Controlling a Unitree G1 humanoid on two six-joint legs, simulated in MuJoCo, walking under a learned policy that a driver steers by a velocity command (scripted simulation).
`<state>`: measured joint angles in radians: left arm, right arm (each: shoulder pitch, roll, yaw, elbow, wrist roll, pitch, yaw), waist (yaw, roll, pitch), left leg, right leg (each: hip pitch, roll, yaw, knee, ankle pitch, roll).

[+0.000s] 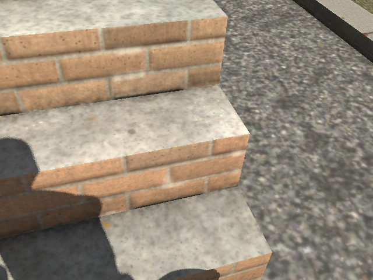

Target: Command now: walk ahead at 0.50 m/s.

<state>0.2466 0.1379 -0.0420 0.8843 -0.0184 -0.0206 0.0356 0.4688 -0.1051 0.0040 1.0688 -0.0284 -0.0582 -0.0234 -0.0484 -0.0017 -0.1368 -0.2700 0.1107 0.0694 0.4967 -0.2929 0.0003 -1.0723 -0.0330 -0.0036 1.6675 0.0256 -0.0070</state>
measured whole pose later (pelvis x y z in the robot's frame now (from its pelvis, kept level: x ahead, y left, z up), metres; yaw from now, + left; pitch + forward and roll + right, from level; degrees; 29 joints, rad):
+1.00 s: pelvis +0.18 -0.11 +0.03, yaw +28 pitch +5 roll +2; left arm 0.29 0.24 -0.03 0.83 0.03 0.02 0.04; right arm 0.03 -0.17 0.04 0.52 -0.01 -0.06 0.05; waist -0.05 -0.07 -0.01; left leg -0.89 -0.23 -0.03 1.55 -0.78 0.09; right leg -0.02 -0.02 -0.16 0.38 -0.01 -0.03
